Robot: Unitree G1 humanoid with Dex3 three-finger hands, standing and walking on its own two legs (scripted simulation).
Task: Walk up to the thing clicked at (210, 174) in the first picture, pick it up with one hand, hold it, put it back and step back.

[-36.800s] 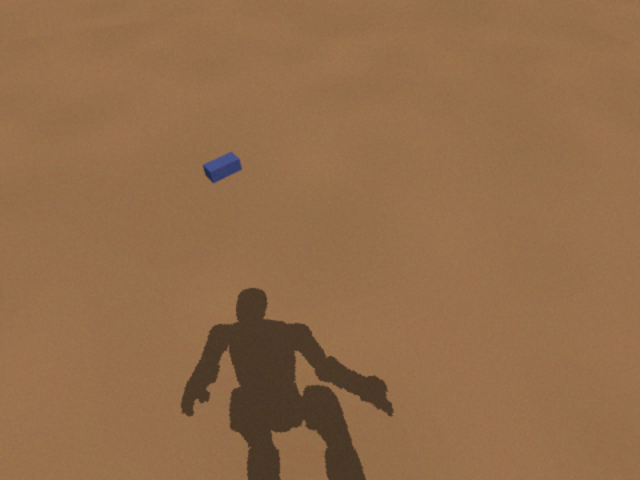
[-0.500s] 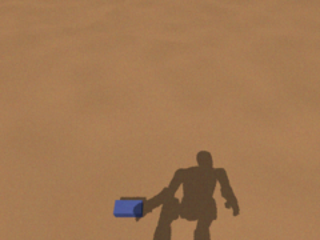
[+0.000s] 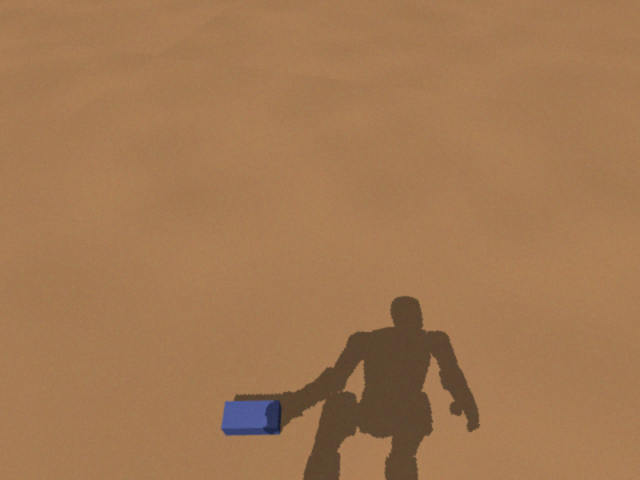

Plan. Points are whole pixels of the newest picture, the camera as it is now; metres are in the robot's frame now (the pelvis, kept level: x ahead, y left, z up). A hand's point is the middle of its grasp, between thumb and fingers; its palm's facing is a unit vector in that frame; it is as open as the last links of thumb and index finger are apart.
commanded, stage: stand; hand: left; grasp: from above
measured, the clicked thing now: (252, 417) +0.42 +0.24 -0.75
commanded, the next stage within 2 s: step back in 1.08 s
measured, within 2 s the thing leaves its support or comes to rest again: neither
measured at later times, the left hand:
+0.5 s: hand out of the picture +0.09 +0.24 -0.16, palm faces +0.01 -0.94 -0.33, open 7.4 cm
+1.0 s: hand out of the picture +0.08 +0.24 -0.16, palm faces -0.02 -0.94 -0.34, open 7.4 cm
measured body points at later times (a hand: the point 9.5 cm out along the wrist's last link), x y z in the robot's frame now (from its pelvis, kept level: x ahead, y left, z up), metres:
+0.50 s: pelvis +0.01 -0.01 +0.00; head +0.01 -0.01 +0.45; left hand +0.09 +0.29 -0.13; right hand +0.08 -0.30 -0.14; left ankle +0.02 +0.11 -0.75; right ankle +0.00 -0.12 -0.75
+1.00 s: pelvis +0.01 -0.01 +0.00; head +0.01 -0.01 +0.45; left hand +0.08 +0.29 -0.13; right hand +0.07 -0.30 -0.14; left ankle +0.02 +0.11 -0.75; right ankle +0.00 -0.12 -0.75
